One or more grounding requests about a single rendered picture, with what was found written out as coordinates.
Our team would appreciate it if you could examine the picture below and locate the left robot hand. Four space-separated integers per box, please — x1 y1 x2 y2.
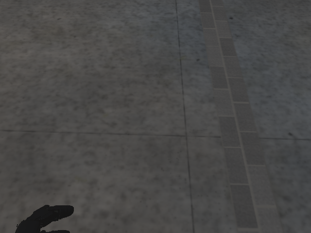
15 205 74 233

